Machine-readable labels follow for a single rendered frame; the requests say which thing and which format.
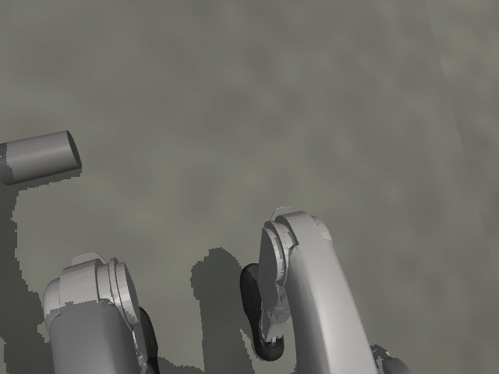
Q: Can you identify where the can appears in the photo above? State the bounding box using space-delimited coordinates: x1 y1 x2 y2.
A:
0 130 82 185

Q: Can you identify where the left robot foot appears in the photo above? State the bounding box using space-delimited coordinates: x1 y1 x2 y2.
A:
140 307 160 374

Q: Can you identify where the right robot hand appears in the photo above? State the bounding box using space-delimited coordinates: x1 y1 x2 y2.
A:
370 344 415 374

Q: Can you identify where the right robot foot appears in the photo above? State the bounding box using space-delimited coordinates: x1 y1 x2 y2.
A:
240 263 284 362

